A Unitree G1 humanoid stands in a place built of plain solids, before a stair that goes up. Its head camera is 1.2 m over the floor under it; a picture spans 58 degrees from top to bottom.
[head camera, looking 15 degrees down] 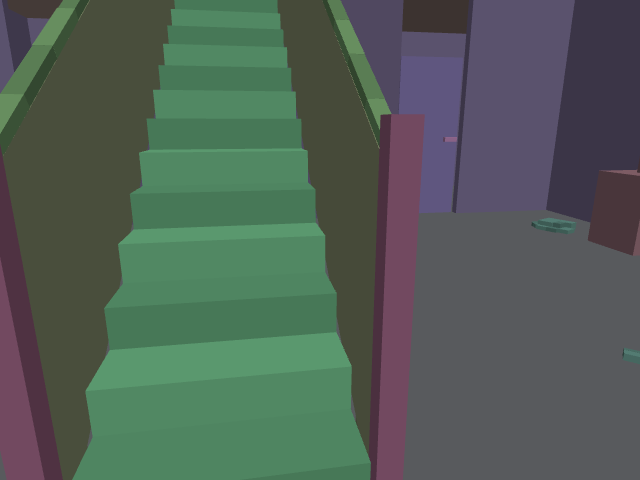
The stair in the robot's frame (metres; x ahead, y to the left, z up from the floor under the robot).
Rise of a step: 0.18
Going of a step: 0.27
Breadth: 0.90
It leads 10 degrees to the left of straight ahead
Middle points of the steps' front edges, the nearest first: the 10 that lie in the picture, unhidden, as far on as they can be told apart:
1.32 0.33 0.35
1.59 0.37 0.53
1.86 0.42 0.70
2.12 0.46 0.88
2.39 0.51 1.06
2.66 0.56 1.23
2.93 0.60 1.41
3.19 0.65 1.58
3.46 0.69 1.76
3.73 0.74 1.94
